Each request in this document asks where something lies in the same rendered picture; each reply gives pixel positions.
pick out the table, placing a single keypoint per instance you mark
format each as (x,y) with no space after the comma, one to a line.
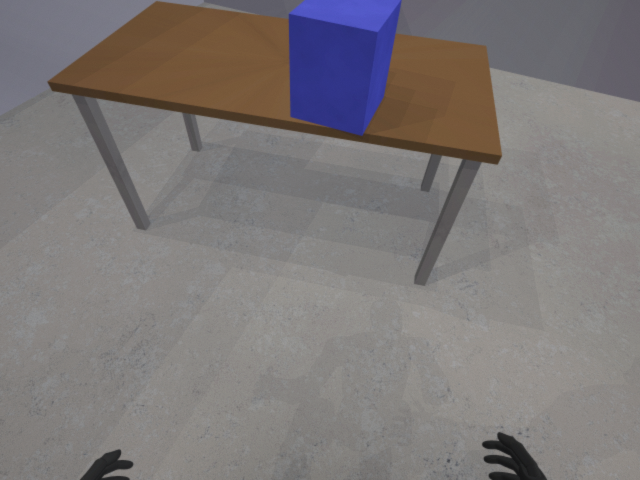
(235,66)

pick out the robot right hand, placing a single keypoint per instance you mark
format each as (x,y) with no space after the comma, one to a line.
(521,462)

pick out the robot left hand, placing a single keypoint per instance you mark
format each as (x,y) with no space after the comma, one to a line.
(107,463)

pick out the carton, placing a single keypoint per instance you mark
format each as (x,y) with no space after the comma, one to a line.
(339,54)

